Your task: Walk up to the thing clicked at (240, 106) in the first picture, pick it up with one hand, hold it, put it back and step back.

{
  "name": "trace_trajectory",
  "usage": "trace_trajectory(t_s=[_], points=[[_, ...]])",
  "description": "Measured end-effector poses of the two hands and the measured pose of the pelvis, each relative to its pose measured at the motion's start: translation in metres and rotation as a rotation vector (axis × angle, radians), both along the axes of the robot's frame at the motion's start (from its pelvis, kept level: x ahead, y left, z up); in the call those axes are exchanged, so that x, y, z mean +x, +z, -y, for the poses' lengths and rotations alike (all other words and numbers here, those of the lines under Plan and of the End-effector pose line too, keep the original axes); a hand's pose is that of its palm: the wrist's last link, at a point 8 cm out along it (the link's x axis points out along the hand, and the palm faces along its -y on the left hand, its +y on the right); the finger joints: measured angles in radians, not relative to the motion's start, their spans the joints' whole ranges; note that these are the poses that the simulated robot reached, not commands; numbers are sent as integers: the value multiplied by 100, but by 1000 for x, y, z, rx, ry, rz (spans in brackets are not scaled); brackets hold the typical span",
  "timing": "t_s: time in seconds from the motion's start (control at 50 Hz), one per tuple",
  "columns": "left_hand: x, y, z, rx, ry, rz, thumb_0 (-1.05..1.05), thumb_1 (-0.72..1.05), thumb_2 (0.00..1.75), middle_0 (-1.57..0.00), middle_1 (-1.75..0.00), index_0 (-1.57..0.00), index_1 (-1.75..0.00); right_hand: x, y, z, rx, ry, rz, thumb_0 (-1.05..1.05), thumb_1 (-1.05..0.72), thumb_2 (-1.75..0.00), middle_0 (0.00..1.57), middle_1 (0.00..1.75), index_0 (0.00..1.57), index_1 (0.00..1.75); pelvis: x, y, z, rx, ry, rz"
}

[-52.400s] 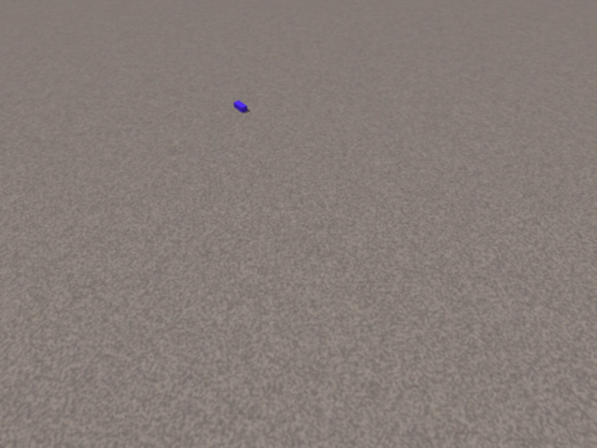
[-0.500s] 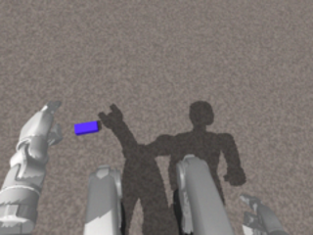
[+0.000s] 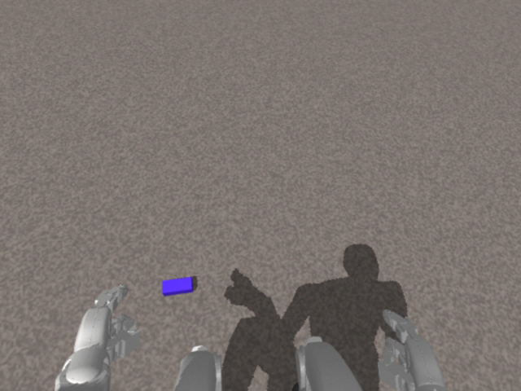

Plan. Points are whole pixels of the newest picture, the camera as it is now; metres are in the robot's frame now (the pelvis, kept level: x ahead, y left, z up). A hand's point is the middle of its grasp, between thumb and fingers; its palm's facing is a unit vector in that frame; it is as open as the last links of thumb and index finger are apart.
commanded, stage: home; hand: left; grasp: from above
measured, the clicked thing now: (177, 286) +0.49 +0.22 -0.62
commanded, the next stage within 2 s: none
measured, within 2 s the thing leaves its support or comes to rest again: neither
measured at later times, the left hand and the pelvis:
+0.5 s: hand (98, 368) +0.20 +0.19 +0.04, palm faces +0.08 -0.98 -0.20, open 7.4 cm; pelvis +0.04 +0.01 +0.08, yaw +2 degrees
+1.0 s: hand (102, 366) +0.20 +0.19 +0.04, palm faces +0.07 -0.98 -0.20, open 7.4 cm; pelvis +0.04 +0.00 +0.08, yaw +1 degrees
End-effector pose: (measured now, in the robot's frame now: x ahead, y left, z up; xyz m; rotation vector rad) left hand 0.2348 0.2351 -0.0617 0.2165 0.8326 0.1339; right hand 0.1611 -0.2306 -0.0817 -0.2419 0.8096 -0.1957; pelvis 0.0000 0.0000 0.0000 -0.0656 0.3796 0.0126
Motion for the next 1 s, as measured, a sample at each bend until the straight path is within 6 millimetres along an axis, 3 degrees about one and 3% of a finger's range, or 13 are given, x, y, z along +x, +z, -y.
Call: trace_trajectory(t_s=[0.2,0.36,0.6,1.0], points=[[-26,78,1,-36,32,4,1,91,90,-21,-30,-20,-30,2,67,7,-44,-54,76,1,-90,-90,21,30,21,30,28,56,-2,4,10,108],[-46,119,-1,-36,39,29,1,91,90,-20,-30,-20,-30,26,101,4,-53,-37,187,1,-90,-90,21,30,20,30,42,77,-5,7,17,171],[-58,121,-3,-51,53,13,1,91,90,-20,-30,-20,-30,53,114,-8,-44,44,268,1,-90,-90,21,30,21,30,43,81,-5,13,29,203],[-53,123,0,-44,32,26,1,91,90,-20,-30,-20,-30,28,103,1,-51,4,202,2,-90,-90,21,30,21,30,41,81,-4,14,21,213]])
